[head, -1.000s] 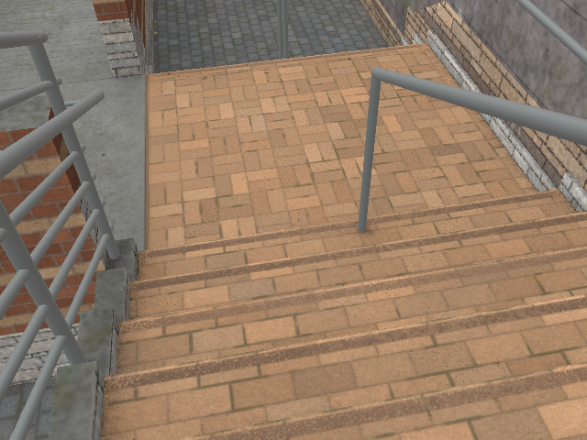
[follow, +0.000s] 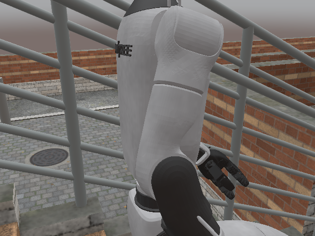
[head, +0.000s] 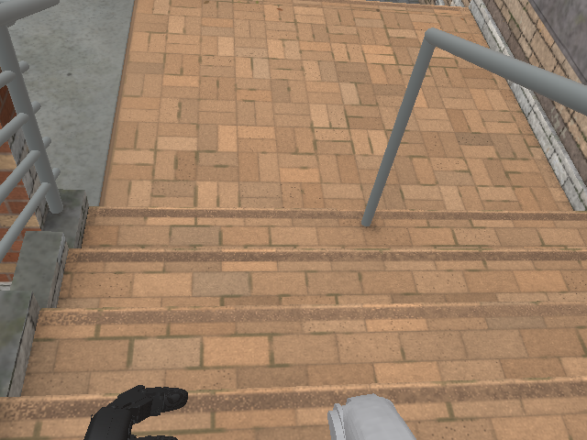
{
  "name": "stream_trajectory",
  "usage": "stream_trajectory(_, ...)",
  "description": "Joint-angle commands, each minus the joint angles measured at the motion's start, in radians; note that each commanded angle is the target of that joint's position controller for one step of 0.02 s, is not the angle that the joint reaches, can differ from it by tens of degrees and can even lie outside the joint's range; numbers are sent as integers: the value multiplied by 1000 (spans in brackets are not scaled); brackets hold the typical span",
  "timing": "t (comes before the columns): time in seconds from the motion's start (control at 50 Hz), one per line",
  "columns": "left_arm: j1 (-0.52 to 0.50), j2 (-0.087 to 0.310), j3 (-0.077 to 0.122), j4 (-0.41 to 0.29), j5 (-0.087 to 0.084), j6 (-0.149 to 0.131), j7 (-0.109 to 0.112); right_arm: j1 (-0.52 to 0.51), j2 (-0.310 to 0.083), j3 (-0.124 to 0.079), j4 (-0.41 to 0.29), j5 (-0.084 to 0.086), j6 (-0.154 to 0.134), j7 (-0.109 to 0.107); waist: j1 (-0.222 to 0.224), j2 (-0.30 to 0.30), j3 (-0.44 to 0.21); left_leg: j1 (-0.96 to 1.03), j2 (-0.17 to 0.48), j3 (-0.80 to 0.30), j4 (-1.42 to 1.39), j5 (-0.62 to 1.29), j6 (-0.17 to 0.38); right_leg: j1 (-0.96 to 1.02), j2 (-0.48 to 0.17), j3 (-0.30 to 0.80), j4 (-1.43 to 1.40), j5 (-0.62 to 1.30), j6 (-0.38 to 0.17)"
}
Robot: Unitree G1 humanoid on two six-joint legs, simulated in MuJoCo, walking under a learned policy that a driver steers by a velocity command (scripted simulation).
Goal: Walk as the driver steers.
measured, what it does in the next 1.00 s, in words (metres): walks ahead: right foot, then left foot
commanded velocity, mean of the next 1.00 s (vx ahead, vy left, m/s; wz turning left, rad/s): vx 0.83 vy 0.00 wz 0.27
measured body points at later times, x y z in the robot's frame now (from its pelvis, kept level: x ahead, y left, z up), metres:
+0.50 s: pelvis +0.04 -0.06 +0.00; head +0.06 -0.06 +0.45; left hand -0.04 +0.23 -0.10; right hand +0.36 -0.17 -0.04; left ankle +0.13 +0.14 -0.59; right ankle +0.04 -0.17 -0.71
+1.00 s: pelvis +0.25 +0.10 +0.01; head +0.27 +0.12 +0.46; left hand +0.30 +0.41 -0.11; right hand +0.34 -0.18 -0.11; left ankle +0.13 +0.16 -0.71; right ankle +0.41 -0.02 -0.66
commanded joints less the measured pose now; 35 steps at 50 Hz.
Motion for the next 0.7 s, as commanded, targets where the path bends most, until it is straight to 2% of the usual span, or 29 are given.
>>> stream_trajectory(0.02,-66,56,13,-130,9,-16,-27,52,-192,-49,-86,-3,-3,-20,-3,172,-156,326,219,-507,-350,-633,79,-140,17,7,-92,-9,41)
stream_trajectory(0.06,-91,69,14,-159,8,-25,-36,75,-206,-59,-97,-3,-6,-20,-20,170,-142,402,233,-564,-368,-674,108,-150,19,39,-202,-6,47)
stream_trajectory(0.08,-110,85,16,-167,15,-35,-43,86,-209,-66,-101,-7,-10,-16,-28,181,-129,432,245,-580,-378,-675,124,-151,23,47,-253,5,47)
stream_trajectory(0.1,-117,90,17,-166,18,-47,-46,92,-210,-70,-108,0,-13,-12,-30,158,-118,441,249,-580,-374,-637,129,-131,19,56,-313,33,44)
stream_trajectory(0.14,-89,96,19,-148,4,-58,-53,53,-216,-70,-139,3,-10,-2,-10,155,-139,418,230,-533,-386,-519,120,4,22,40,-400,69,30)
stream_trajectory(0.16,-81,82,12,-155,-15,-49,-54,20,-202,-64,-156,10,-11,0,10,170,-132,339,199,-480,-383,-444,118,104,29,18,-430,56,29)
stream_trajectory(0.18,-70,83,11,-166,-13,-43,-58,-13,-208,-66,-173,7,-5,5,20,167,-136,260,180,-438,-395,-419,113,222,24,-2,-499,38,26)
stream_trajectory(0.22,-59,106,11,-178,-36,-39,-70,-65,-217,-74,-200,20,2,19,31,184,-112,93,149,-381,-445,-396,82,493,49,-37,-730,9,29)
stream_trajectory(0.26,61,145,28,-151,-47,-55,-73,-196,-237,-84,-248,37,4,56,99,238,-102,-128,131,-360,-510,-444,58,898,83,-53,-994,-12,-23)
stream_trajectory(0.28,128,158,38,-139,-65,-61,-65,-236,-235,-85,-255,31,8,62,147,264,-77,-147,152,-399,-492,-478,58,996,56,-15,-1103,6,-50)
stream_trajectory(0.3,236,181,49,-104,-78,-65,-57,-274,-216,-82,-268,17,12,56,201,247,-40,-175,158,-403,-456,-507,44,1096,14,-17,-1245,7,-77)
stream_trajectory(0.32,361,190,59,-47,-87,-72,-42,-285,-185,-81,-276,12,20,46,240,170,-3,-271,132,-396,-337,-575,7,1254,-42,-14,-1425,20,-110)
stream_trajectory(0.34,411,192,64,-7,-85,-86,-31,-196,-130,-76,-236,9,17,39,244,-71,16,-397,32,-281,29,-678,-26,1368,-103,8,-1524,-98,-114)
stream_trajectory(0.36,399,155,29,-21,-60,-108,-41,-178,20,-31,-249,20,1,47,184,-172,26,-614,-45,-83,488,-611,-14,1323,-239,160,-1298,-358,-114)
stream_trajectory(0.38,381,223,25,-67,-31,-130,-49,-260,62,-11,-345,34,-26,49,115,-147,31,-882,-19,-71,632,-529,-24,1302,-431,516,-1385,-513,-173)
stream_trajectory(0.4,384,349,86,-39,-20,-145,-51,-390,-58,-34,-391,7,-57,44,136,-112,48,-1024,36,-95,639,-317,-57,1283,-512,779,-1613,-727,-215)
stream_trajectory(0.42,357,348,91,-48,-19,-159,-44,-408,-141,-62,-370,-21,-66,46,136,-55,52,-967,35,-126,669,-219,-86,1198,-481,707,-1634,-693,-200)
stream_trajectory(0.44,327,312,76,-58,-17,-166,-43,-379,-156,-74,-329,-25,-58,55,115,-43,46,-882,34,-121,720,-141,-105,1096,-414,582,-1596,-577,-171)
stream_trajectory(0.46,300,286,55,-67,-15,-165,-50,-326,-134,-67,-307,-34,-40,65,77,-69,37,-773,42,-96,756,-77,-124,945,-347,455,-1568,-491,-149)
stream_trajectory(0.48,286,270,48,-52,-12,-175,-58,-285,-144,-66,-297,-32,-26,83,51,-100,28,-618,41,-37,770,-10,-136,785,-289,350,-1602,-456,-165)
stream_trajectory(0.5,297,266,48,-34,-14,-180,-68,-270,-132,-62,-292,-28,-21,98,46,-105,0,-495,62,-6,764,51,-149,705,-261,306,-1639,-434,-197)
stream_trajectory(0.52,291,285,60,-21,-22,-183,-72,-283,-131,-54,-290,-36,-27,111,39,-79,-16,-374,87,21,686,132,-145,658,-243,251,-1695,-391,-211)
stream_trajectory(0.56,318,294,73,6,-51,-187,-74,-345,-126,-50,-287,-32,-29,125,68,-27,-18,-234,129,37,502,232,-138,694,-228,196,-1713,-274,-245)
stream_trajectory(0.58,397,284,71,35,-61,-179,-73,-409,-100,-42,-286,-20,-34,126,114,5,0,-206,144,92,379,206,-132,763,-230,180,-1716,-214,-265)
stream_trajectory(0.62,498,280,76,84,-47,-164,-64,-488,-72,-24,-295,-6,-37,126,181,-32,32,-147,184,196,177,173,-129,887,-222,177,-1715,-18,-296)
stream_trajectory(0.64,517,294,83,93,-51,-155,-66,-480,-71,-24,-280,0,-37,124,193,-86,41,-101,184,221,109,142,-125,911,-220,159,-1710,46,-303)
stream_trajectory(0.66,518,291,87,99,-40,-145,-66,-477,-65,-19,-268,9,-35,116,195,-158,39,-48,163,246,57,28,-123,949,-220,147,-1695,112,-317)
stream_trajectory(0.68,531,322,97,109,-35,-129,-63,-454,-73,-22,-256,6,-41,120,196,-191,39,0,150,258,8,-78,-111,978,-243,170,-1681,170,-335)
stream_trajectory(0.7,557,321,103,113,-31,-120,-62,-444,-78,-18,-242,21,-40,111,187,-167,45,59,132,264,-46,-169,-107,1009,-278,208,-1659,232,-341)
